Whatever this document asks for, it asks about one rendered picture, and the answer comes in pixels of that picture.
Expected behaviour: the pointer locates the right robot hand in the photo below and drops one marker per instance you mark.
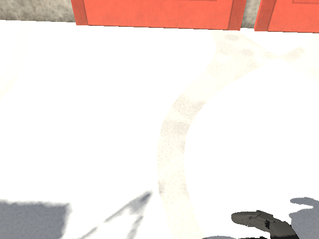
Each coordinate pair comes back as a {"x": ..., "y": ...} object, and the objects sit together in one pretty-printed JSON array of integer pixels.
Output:
[{"x": 265, "y": 222}]

